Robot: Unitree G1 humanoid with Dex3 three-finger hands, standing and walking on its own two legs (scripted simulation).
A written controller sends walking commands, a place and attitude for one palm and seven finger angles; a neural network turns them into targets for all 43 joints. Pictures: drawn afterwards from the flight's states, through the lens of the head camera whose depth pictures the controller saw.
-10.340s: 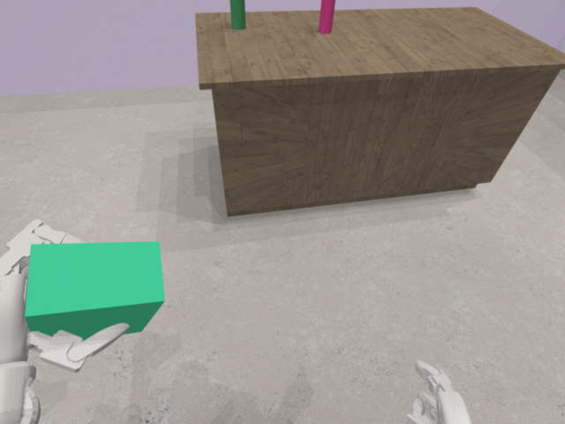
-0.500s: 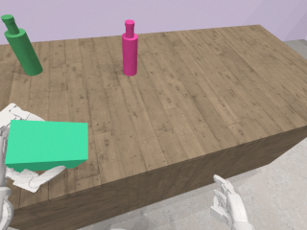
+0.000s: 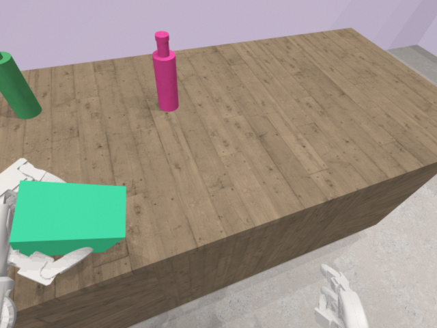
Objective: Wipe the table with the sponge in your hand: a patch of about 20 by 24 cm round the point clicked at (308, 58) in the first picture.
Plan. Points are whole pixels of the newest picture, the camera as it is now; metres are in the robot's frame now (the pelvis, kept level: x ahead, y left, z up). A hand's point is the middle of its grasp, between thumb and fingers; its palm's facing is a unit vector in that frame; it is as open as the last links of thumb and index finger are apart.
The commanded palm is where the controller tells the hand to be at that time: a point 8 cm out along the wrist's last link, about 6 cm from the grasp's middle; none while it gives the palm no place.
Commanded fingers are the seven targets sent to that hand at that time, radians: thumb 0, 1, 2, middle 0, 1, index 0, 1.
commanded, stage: look again from close up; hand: left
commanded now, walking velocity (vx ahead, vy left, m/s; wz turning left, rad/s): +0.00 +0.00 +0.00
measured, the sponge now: (84, 223) +0.23 +0.21 +0.13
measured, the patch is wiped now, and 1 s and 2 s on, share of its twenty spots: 0.00 0.00 0.00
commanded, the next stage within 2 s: shuffle to correct the standing spot in 0.36 s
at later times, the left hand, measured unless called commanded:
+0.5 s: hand (50, 217) +0.22 +0.24 +0.15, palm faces +0.32 -0.86 -0.39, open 10.7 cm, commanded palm +0.17 +0.28 +0.18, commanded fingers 0.00 0.10 1.30 -1.20 -1.60 -1.20 -1.60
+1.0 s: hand (88, 210) +0.24 +0.20 +0.15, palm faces +0.28 -0.88 -0.38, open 10.7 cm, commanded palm +0.18 +0.24 +0.18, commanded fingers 0.00 0.10 1.30 -1.20 -1.60 -1.20 -1.60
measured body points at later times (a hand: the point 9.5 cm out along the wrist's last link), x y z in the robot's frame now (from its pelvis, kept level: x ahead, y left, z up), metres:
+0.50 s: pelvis +0.01 +0.00 +0.00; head +0.03 +0.02 +0.45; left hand +0.20 +0.28 +0.17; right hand +0.19 -0.22 -0.06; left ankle +0.05 +0.11 -0.74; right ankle +0.05 -0.13 -0.74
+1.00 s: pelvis +0.01 -0.03 +0.00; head +0.04 -0.02 +0.45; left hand +0.22 +0.24 +0.17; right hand +0.20 -0.26 -0.07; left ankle +0.05 +0.11 -0.74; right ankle +0.05 -0.13 -0.74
